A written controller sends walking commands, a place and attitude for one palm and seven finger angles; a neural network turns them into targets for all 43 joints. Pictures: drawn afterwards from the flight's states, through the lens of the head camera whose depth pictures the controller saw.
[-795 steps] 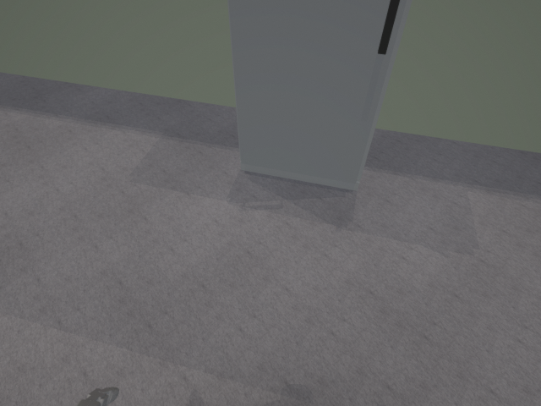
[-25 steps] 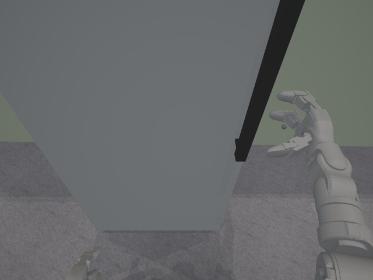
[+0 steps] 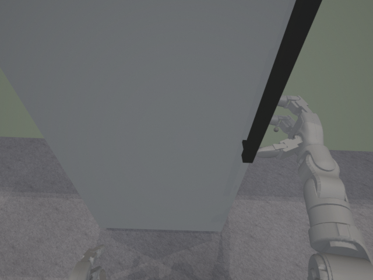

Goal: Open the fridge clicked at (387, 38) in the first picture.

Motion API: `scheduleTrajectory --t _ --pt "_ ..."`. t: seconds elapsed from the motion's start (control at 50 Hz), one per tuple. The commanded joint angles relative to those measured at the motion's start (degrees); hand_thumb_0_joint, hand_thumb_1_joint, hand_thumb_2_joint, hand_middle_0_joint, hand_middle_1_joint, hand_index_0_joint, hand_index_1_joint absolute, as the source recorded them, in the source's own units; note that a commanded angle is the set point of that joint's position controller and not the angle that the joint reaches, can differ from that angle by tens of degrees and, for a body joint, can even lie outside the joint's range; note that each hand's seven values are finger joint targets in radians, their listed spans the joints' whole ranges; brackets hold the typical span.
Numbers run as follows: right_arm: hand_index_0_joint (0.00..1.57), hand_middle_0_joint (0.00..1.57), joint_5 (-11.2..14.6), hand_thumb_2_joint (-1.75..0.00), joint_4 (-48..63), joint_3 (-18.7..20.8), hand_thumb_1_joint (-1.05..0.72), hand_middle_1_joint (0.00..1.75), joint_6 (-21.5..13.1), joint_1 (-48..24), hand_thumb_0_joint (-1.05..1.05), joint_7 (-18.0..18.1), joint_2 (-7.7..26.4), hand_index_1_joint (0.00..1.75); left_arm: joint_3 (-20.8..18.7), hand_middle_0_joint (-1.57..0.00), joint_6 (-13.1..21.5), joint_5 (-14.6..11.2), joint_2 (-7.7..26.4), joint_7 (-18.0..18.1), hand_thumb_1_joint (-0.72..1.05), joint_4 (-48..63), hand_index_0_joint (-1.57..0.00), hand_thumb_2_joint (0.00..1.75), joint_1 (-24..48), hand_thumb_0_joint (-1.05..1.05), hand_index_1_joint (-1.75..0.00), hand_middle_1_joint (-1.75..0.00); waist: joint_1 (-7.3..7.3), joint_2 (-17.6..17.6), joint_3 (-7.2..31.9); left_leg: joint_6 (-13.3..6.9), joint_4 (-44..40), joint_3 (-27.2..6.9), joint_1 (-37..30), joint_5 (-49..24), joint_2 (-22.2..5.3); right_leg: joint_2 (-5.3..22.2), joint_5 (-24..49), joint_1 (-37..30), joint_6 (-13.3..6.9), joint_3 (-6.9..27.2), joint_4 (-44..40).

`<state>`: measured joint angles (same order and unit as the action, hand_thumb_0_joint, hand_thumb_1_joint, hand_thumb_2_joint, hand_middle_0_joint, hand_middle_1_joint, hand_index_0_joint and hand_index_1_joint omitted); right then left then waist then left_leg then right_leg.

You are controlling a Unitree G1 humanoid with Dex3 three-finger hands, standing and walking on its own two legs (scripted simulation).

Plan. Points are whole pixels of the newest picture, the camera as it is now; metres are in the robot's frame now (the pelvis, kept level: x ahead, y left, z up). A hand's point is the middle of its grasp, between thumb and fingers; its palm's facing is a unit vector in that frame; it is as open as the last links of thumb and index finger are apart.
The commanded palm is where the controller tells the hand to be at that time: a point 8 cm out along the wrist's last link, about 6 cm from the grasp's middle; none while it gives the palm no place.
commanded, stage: feel for the door with the fingertips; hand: right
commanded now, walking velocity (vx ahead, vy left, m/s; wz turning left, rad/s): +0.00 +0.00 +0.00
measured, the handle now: (273, 75) +0.46 -0.12 +0.24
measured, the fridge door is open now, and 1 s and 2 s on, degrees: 0 0 0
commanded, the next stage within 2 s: slide the fingers in behind the handle in 0.22 s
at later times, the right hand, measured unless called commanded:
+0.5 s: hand (278, 122) +0.42 -0.15 +0.15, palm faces -0.04 +1.00 +0.01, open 13.7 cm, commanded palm +0.39 -0.20 +0.15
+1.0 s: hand (272, 127) +0.40 -0.14 +0.15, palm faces -0.08 +1.00 +0.02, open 13.9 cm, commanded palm +0.38 -0.18 +0.15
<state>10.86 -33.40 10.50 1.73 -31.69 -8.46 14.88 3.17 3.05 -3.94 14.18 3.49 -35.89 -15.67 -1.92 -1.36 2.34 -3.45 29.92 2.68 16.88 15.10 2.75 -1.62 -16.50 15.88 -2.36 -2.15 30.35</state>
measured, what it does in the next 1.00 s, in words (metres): stands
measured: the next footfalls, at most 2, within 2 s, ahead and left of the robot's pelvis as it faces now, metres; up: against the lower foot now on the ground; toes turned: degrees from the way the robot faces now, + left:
none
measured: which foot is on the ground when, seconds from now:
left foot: down 0.00-1.00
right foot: down 0.00-1.00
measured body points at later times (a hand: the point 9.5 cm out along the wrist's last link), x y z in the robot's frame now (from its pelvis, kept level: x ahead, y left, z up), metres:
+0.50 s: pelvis -0.01 +0.01 +0.00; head +0.01 +0.02 +0.45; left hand +0.10 +0.26 -0.11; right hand +0.42 -0.21 +0.15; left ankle +0.01 +0.08 -0.73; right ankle -0.01 -0.09 -0.73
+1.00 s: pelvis +0.00 -0.01 +0.00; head +0.00 +0.00 +0.45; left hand +0.13 +0.23 -0.10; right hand +0.40 -0.19 +0.15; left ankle +0.01 +0.08 -0.73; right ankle -0.01 -0.09 -0.73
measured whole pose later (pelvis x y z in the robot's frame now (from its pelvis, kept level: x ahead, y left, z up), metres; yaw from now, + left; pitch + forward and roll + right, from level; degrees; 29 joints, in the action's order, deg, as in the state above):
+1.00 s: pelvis +0.00 -0.01 +0.00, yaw +0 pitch +3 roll +0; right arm 11.3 -34.2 7.7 0.5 -34.4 -8.5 13.0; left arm 2.8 4.5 -3.8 14.4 2.9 -36.1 -15.3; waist -1.2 -1.4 2.7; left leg -2.9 30.4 3.0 18.3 14.9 2.2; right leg -2.1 -16.4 17.7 -2.9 -1.9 31.3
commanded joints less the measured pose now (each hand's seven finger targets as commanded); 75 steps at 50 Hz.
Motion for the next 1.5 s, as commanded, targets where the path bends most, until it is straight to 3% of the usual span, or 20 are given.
scheduleTrajectory --t 0.0,0.08,0.18,0.26,0.32,0.34,0.38,0.42,0.58,0.7,0.82,0.9,0.96,1.06,1.08,1.16,1.18,1.26,1.44,1.48 --pt "0.30 0.30 0.4 -0.30 13.3 2.5 0.50 1.20 -5.6 -31.4 0.00 0.1 12.2 1.20 -2.6 -0.20 2.7 -0.2 7.4 1.0 0.90 7.3 -0.20 0.90 2.8 0.00 -0.30 -0.30 -0.62 0.1 15.3 1.7 -3.8 -3.7 -5.7 -14.6 -2.9 1.3 11.5 -5.4 -0.7 3.1 -3.1" --pt "0.30 0.30 0.9 -0.30 8.3 1.2 0.50 1.20 -6.4 -33.5 0.00 -1.3 11.4 1.20 -2.7 -0.20 3.0 -0.4 7.7 1.3 0.90 6.1 -0.20 0.90 1.8 0.00 -0.30 -0.30 -1.62 1.7 15.3 1.8 -4.0 -3.8 -5.0 -13.3 -2.8 1.3 10.1 -4.8 -0.8 3.2 -2.6" --pt "0.30 0.30 1.0 -0.30 1.8 3.3 0.50 1.20 -6.3 -31.9 0.00 -2.4 13.3 1.20 -2.8 -0.20 2.8 -0.3 8.4 1.0 0.90 5.6 -0.20 0.90 0.4 0.00 -0.30 -0.30 -1.06 4.0 15.9 2.1 -3.3 -4.0 -6.5 -15.5 -3.1 0.9 10.4 -2.0 -0.9 2.9 -2.2" --pt "0.30 0.30 0.9 -0.30 2.6 2.0 0.50 1.20 -7.4 -35.5 0.00 -2.6 11.9 1.20 -3.0 -0.20 3.2 -0.5 8.0 0.6 0.90 5.6 -0.20 0.90 -0.1 0.00 -0.30 -0.30 -1.50 0.6 16.4 1.9 -3.1 -4.0 -4.9 -15.9 -3.0 0.7 11.0 -3.0 -0.8 2.9 -1.7" --pt "0.30 0.30 0.8 -0.30 0.0 3.8 0.50 1.20 -7.5 -35.6 0.00 -2.5 14.4 1.20 -3.2 -0.20 2.9 -0.4 8.5 0.5 0.90 5.3 -0.20 0.90 -0.9 0.00 -0.30 -0.30 -1.75 3.4 15.2 2.3 -3.3 -4.4 -5.1 -15.4 -3.0 0.8 9.8 -0.9 -1.1 2.7 -1.5" --pt "0.30 0.30 1.0 -0.30 0.3 2.5 0.50 1.20 -7.7 -36.4 0.00 -2.7 12.7 1.20 -3.1 -0.20 3.1 -0.4 8.4 0.4 0.90 5.5 -0.20 0.90 -0.9 0.00 -0.30 -0.30 -1.91 3.3 15.3 2.3 -3.3 -4.5 -5.1 -14.9 -3.1 0.6 9.2 -0.6 -1.1 2.7 -1.7" --pt "0.30 0.30 0.9 -0.30 -0.2 4.8 0.50 1.20 -8.2 -34.1 0.00 -2.9 15.5 1.20 -3.4 -0.20 3.0 -0.4 8.8 0.4 0.90 5.7 -0.20 0.90 -1.0 0.00 -0.30 -0.30 -1.05 3.6 15.9 2.3 -3.2 -4.8 -6.1 -14.4 -3.3 0.8 8.9 -0.1 -1.2 2.5 -1.5" --pt "0.30 0.30 1.1 -0.30 1.6 3.6 0.50 1.20 -8.6 -33.5 0.00 -3.4 13.7 1.20 -3.2 -0.20 3.3 -0.4 8.2 0.3 0.90 6.3 -0.20 0.90 -0.3 0.00 -0.30 -0.30 -0.49 0.3 16.9 2.0 -3.0 -4.9 -6.3 -14.5 -3.2 0.6 9.1 -1.0 -1.0 2.5 -1.7" --pt "0.30 0.30 1.6 -0.30 6.7 5.9 0.50 1.20 -9.2 -30.4 0.00 -3.4 16.6 1.20 -3.2 -0.20 3.3 -0.5 8.5 0.4 0.90 7.6 -0.20 0.90 0.5 0.00 -0.30 -0.30 0.30 2.8 17.2 2.2 -3.0 -5.0 -8.2 -14.5 -3.1 1.0 9.2 -0.7 -1.3 2.3 -2.1" --pt "0.30 0.30 1.8 -0.30 11.6 4.1 0.50 1.20 -8.9 -27.8 0.00 -3.0 13.5 1.20 -3.2 -0.20 4.0 -0.4 7.9 0.4 0.90 7.9 -0.20 0.90 1.6 0.00 -0.30 -0.30 0.53 1.1 17.2 2.0 -3.1 -4.4 -7.2 -15.3 -2.7 1.4 10.7 -3.2 -1.1 2.4 -2.4" --pt "0.30 0.30 1.5 -0.30 11.1 -1.2 0.50 1.20 -5.5 -30.8 0.00 -2.2 7.6 1.20 -3.0 -0.20 4.0 -0.6 7.7 0.4 0.90 7.2 -0.20 0.90 2.3 0.00 -0.30 -0.30 -1.45 0.6 13.2 1.8 -3.9 -3.2 -1.9 -11.7 -2.3 1.5 9.0 -4.6 -0.7 3.4 -2.8" --pt "0.30 0.30 1.2 -0.30 13.4 -0.2 0.50 1.20 -5.5 -31.8 0.00 -0.6 7.9 1.20 -3.2 -0.20 4.2 -0.1 7.7 0.1 0.90 7.0 -0.20 0.90 2.0 0.00 -0.30 -0.30 -0.55 0.6 17.4 1.4 -2.8 -2.5 -2.4 -12.8 -2.1 1.6 12.1 -7.2 -0.2 4.5 -2.5" --pt "0.30 0.30 1.1 -0.30 14.7 -1.8 0.50 1.20 -6.1 -29.2 0.00 0.6 4.5 1.20 -3.1 -0.20 4.5 0.2 7.0 -0.4 0.90 7.0 -0.20 0.90 2.5 0.00 -0.30 -0.30 0.13 0.0 18.9 1.2 -1.9 -2.0 -2.3 -15.3 -2.0 1.8 15.9 -9.5 0.4 4.5 -2.1" --pt "0.30 0.30 -0.4 -0.30 10.7 -0.1 0.50 1.20 -4.3 -26.4 0.00 2.7 5.8 1.20 -3.0 -0.20 3.1 0.5 7.1 -0.7 0.90 6.8 -0.20 0.90 2.4 0.00 -0.30 -0.30 0.60 4.6 14.8 1.5 -2.1 -2.0 -3.1 -15.3 -2.0 1.8 14.7 -5.4 0.3 4.1 -2.6" --pt "0.30 0.30 -0.7 -0.30 10.4 2.0 0.50 1.20 -4.0 -24.6 0.00 3.2 8.5 1.20 -3.1 -0.20 2.5 0.4 7.4 -0.6 0.90 7.0 -0.20 0.90 2.6 0.00 -0.30 -0.30 1.31 4.7 14.6 1.5 -2.5 -2.2 -4.3 -15.0 -2.2 1.7 14.0 -4.4 0.0 3.7 -2.7" --pt "0.30 0.30 -1.0 -0.30 14.7 -0.7 0.50 1.20 -3.7 -27.9 0.00 3.5 5.3 1.20 -2.7 -0.20 2.0 0.4 6.4 -0.4 0.90 8.2 -0.20 0.90 3.9 0.00 -0.30 -0.30 0.91 1.1 15.8 1.3 -2.5 -2.5 -4.8 -15.9 -2.3 1.6 14.7 -6.2 0.1 3.2 -2.9" --pt "0.30 0.30 -0.8 -0.30 16.6 -0.1 0.50 1.20 -4.5 -29.0 0.00 3.7 6.7 1.20 -2.9 -0.20 1.9 0.4 6.6 -0.3 0.90 8.3 -0.20 0.90 3.6 0.00 -0.30 -0.30 0.80 2.2 17.1 1.3 -2.5 -2.5 -5.9 -16.6 -2.3 1.7 15.7 -6.7 0.0 3.6 -2.7" --pt "0.30 0.30 -0.3 -0.30 19.1 -5.7 0.50 1.20 -5.5 -30.0 0.00 2.7 0.3 1.20 -3.0 -0.20 2.8 0.3 6.2 -0.3 0.90 7.7 -0.20 0.90 3.5 0.00 -0.30 -0.30 -0.39 -0.7 17.8 1.1 -2.3 -1.8 -3.1 -17.1 -1.8 2.1 18.3 -10.8 0.7 4.1 -2.3" --pt "0.30 0.30 -0.4 -0.30 14.2 -2.8 0.50 1.20 -1.6 -27.1 0.00 4.8 2.3 1.20 -2.9 -0.20 1.7 0.5 6.5 0.0 0.90 6.9 -0.20 0.90 3.9 0.00 -0.30 -0.30 0.33 4.0 13.9 1.6 -3.8 -2.1 -4.4 -14.2 -2.0 1.3 12.8 -5.7 0.1 3.6 -3.6" --pt "0.30 0.30 -0.6 -0.30 15.2 -0.5 0.50 1.20 -2.2 -26.3 0.00 5.5 5.2 1.20 -3.0 -0.20 1.2 0.7 6.7 0.1 0.90 7.3 -0.20 0.90 4.0 0.00 -0.30 -0.30 1.07 4.9 15.3 1.7 -3.9 -2.6 -6.8 -15.2 -2.3 1.1 13.4 -5.3 -0.3 3.3 -3.5"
